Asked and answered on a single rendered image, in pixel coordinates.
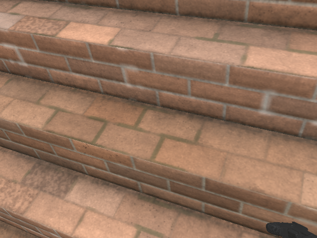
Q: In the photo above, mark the right robot hand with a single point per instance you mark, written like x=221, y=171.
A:
x=289, y=230

